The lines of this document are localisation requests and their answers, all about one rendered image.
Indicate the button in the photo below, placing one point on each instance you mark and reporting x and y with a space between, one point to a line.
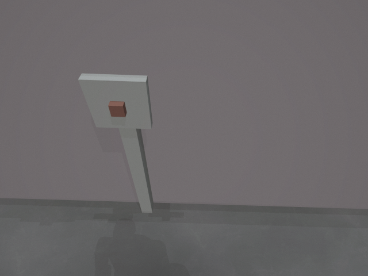
117 108

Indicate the panel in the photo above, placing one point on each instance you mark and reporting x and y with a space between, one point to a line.
99 90

